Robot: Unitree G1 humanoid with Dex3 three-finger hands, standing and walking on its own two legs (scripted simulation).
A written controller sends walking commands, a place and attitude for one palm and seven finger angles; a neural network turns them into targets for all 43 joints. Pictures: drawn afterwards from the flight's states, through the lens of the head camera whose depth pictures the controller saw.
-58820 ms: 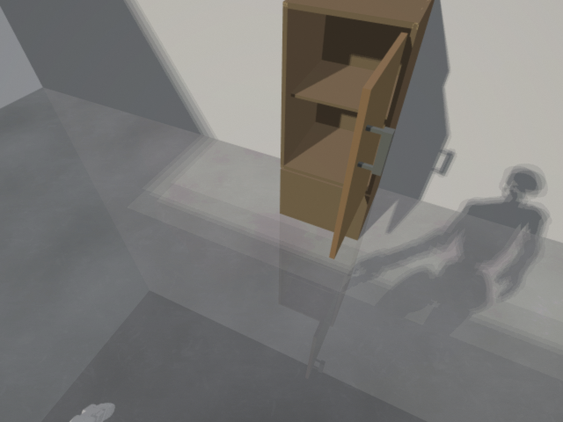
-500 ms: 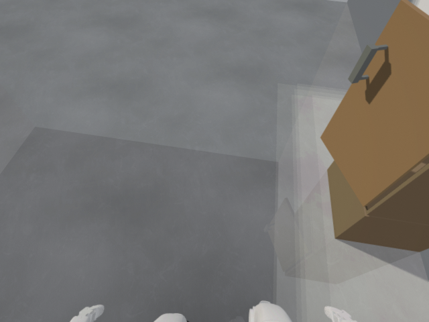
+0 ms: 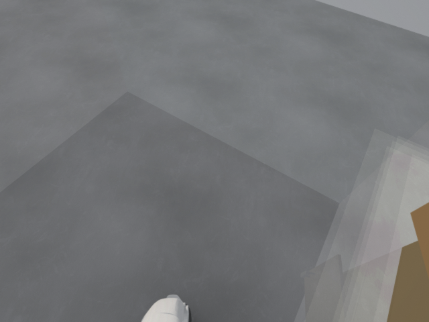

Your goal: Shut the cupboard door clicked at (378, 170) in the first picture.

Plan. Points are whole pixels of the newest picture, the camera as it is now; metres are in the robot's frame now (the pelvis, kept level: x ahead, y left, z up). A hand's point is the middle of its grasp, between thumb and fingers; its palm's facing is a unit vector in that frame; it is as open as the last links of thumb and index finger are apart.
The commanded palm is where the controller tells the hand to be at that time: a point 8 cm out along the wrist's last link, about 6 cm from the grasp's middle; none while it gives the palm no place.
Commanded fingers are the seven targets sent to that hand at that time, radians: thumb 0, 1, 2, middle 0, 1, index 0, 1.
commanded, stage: walk to a spot facing it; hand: left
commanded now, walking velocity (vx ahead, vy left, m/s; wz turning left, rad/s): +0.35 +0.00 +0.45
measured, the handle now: out of the picture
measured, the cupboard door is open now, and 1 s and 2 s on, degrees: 23 23 23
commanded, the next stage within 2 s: turn to face it in 0.86 s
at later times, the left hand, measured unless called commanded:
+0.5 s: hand (138, 223) +0.32 +0.21 -0.14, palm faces +0.08 -0.98 -0.18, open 7.4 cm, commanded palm none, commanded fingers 0.00 0.90 0.90 -0.20 -0.30 -0.20 -0.30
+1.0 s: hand (144, 233) +0.31 +0.20 -0.18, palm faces +0.43 -0.88 -0.18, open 7.3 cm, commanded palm none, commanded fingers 0.00 0.90 0.90 -0.20 -0.30 -0.20 -0.30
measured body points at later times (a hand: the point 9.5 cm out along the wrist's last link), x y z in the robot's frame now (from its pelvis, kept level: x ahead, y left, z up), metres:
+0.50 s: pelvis +0.20 +0.01 +0.01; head +0.23 +0.02 +0.45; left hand +0.31 +0.26 -0.13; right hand +0.18 -0.21 -0.15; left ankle +0.08 +0.10 -0.73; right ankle +0.34 -0.11 -0.71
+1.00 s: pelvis +0.39 +0.04 +0.00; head +0.43 +0.08 +0.44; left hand +0.29 +0.25 -0.16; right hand +0.61 -0.15 -0.13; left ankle +0.47 +0.16 -0.71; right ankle +0.34 -0.10 -0.73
